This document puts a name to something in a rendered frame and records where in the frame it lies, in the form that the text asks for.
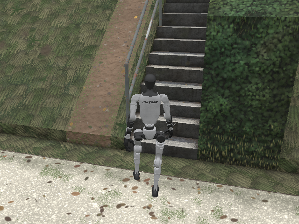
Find stairs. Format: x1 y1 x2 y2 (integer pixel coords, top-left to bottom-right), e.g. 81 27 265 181
128 0 210 160

